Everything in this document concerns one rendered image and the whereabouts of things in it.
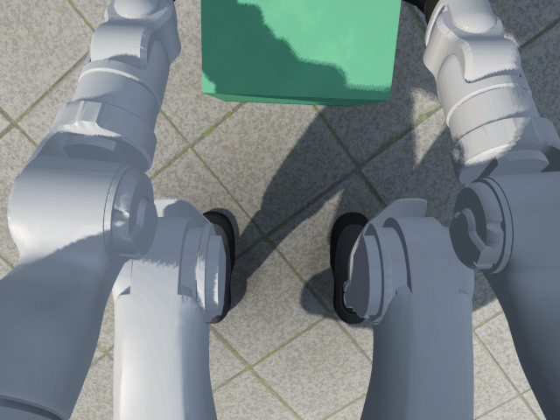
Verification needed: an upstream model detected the robot left foot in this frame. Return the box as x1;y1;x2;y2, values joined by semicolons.
203;212;235;324

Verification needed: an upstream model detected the robot left upper arm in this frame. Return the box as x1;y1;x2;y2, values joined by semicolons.
0;155;158;420

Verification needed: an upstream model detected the robot right hand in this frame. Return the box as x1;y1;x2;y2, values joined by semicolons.
402;0;439;24

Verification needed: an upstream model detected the right robot forearm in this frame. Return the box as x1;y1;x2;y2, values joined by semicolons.
423;0;560;185

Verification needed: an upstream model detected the left robot forearm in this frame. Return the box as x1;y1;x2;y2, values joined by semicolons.
7;0;181;241

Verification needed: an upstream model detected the robot right upper arm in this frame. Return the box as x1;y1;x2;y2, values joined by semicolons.
449;171;560;420

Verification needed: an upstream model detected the left robot thigh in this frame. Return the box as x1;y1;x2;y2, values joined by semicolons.
113;217;226;420

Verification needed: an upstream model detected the carton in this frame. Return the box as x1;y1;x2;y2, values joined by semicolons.
200;0;402;107

